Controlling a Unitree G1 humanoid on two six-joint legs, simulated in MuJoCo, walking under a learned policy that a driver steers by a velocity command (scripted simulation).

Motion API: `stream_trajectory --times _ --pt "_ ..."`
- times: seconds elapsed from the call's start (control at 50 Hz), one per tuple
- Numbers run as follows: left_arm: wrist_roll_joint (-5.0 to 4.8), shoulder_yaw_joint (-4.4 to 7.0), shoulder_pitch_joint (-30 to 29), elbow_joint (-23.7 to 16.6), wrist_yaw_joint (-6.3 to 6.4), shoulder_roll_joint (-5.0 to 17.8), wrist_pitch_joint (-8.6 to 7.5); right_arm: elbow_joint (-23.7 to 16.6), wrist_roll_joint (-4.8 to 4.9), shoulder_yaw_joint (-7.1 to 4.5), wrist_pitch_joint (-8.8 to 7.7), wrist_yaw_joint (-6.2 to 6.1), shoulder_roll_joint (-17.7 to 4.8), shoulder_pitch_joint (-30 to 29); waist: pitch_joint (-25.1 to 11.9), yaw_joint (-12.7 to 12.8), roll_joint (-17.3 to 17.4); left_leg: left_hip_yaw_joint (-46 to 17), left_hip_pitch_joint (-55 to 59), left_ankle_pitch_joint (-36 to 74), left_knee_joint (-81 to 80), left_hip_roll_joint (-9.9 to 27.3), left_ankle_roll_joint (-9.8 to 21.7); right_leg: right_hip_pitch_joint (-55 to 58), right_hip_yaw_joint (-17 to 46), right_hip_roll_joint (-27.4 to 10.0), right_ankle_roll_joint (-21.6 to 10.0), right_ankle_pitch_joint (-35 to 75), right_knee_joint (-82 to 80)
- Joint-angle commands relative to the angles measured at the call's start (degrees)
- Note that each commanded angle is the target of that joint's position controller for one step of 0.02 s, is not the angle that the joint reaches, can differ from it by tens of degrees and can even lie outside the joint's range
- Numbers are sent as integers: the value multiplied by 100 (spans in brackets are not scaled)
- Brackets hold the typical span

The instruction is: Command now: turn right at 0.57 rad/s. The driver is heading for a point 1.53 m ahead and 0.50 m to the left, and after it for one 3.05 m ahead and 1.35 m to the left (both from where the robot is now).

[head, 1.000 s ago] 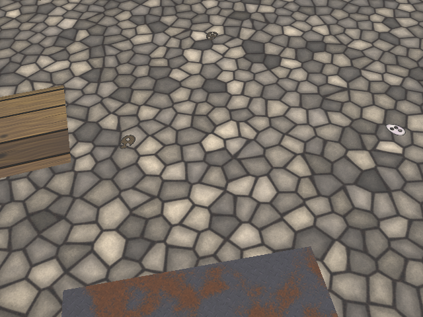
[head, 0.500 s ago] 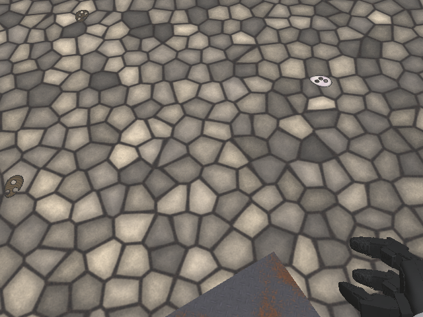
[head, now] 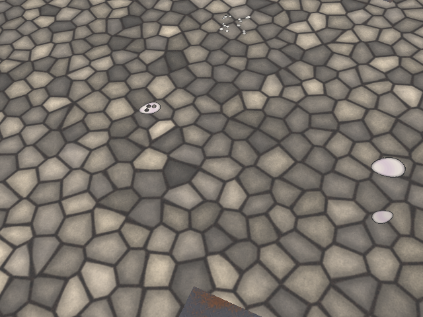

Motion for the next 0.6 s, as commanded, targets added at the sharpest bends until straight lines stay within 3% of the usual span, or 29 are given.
stream_trajectory --times 0.02,0.04,0.06,0.08,0.12,0.14,0.18,0.24,0.3,0.34,0.36,0.38,0.4,0.42,0.44,0.46,0.5,0.6 --pt "43 315 798 -155 58 853 -74 -274 68 -80 -91 73 -502 -15 -1168 339 12 -383 -354 -56 640 731 319 2046 518 -124 -552 1234 -1639" --pt "89 428 614 -291 146 1574 -68 -604 -213 75 -124 130 -152 -88 -1047 88 -1984 170 -1993 -2344 2233 -107 -305 2526 2684 -1736 -1496 2624 -1869" --pt "371 366 657 -408 125 1384 -151 -626 -94 -44 -152 58 -521 -555 -1297 604 -1439 -760 -2036 -2711 3396 -178 -288 1931 2869 -1996 -2155 2803 -1999" --pt "382 276 437 -329 114 1159 -234 -555 14 -94 -119 27 -697 -455 -1125 431 -987 -881 -1968 -2320 3773 -92 -224 1699 2307 -1701 -1973 2605 -1984" --pt "139 150 -89 -269 142 736 -291 -315 -44 -98 -45 -63 -619 -86 -980 156 -811 -928 -1867 -1469 3685 5 -274 1602 1637 -1110 -1414 2260 -1889" --pt "118 75 -219 -251 169 592 -300 -253 -73 -94 -14 -69 -581 42 -969 73 -883 -903 -1560 -1145 3760 -13 -351 1400 1407 -972 -1375 2689 -1873" --pt "163 -4 -306 -193 184 405 -309 -214 -35 -51 6 -31 -454 178 -1007 -17 -817 -880 -1148 -848 3487 -37 -428 1319 1161 -827 -1362 2973 -1858" --pt "172 7 -224 -72 173 394 -310 -294 -24 77 8 13 -202 -72 -919 130 -833 -882 -715 -895 2163 21 -397 1457 1139 -769 -1320 2796 -1739" --pt "193 16 -132 46 122 441 -284 -331 12 82 8 33 -293 -104 -800 239 -929 -787 -207 -1212 1333 -61 -341 1316 1408 -839 -1425 2394 -1707" --pt "148 -44 -283 115 91 313 -291 -251 5 97 -15 45 -247 87 -692 59 -840 -720 317 -575 281 -122 -242 1124 1483 -726 -1291 2138 -1616" --pt "116 -79 -202 202 82 206 -312 -211 -69 125 -42 59 -220 200 -680 -38 -678 -783 787 340 -419 -79 -157 963 1456 -605 -1060 1903 -1605" --pt "177 -107 9 283 76 96 -359 -219 -157 110 -62 47 -404 276 -813 62 -347 -1121 1269 1404 -410 238 -56 805 1346 -372 -740 1370 -1479" --pt "225 -62 298 351 36 201 -416 -226 -161 27 -66 40 -772 244 -825 346 298 -1174 1362 1821 -23 455 133 658 1014 -1 -508 869 -1380" --pt "210 -69 220 410 33 180 -439 -176 -123 29 -77 80 -626 128 -833 289 536 -1110 979 981 27 316 257 899 746 195 -333 705 -1426" --pt "187 -48 -75 439 42 284 -428 -201 -121 79 -98 110 -405 93 -682 108 368 -1083 771 562 -71 205 239 985 691 220 -253 680 -1300" --pt "163 -42 -233 437 66 234 -394 -194 -136 114 -124 115 -314 48 -662 89 315 -1059 681 529 -117 177 188 1038 673 206 -270 860 -1217" --pt "160 -45 -225 477 92 147 -308 -173 -122 150 -188 118 -252 78 -620 89 333 -993 687 579 -106 117 129 1076 712 179 -321 1142 -1203" --pt "125 -19 -120 744 105 91 -279 -140 -115 185 -207 85 -231 166 -576 81 95 -945 740 582 -66 71 147 1157 708 176 -302 1355 -1192"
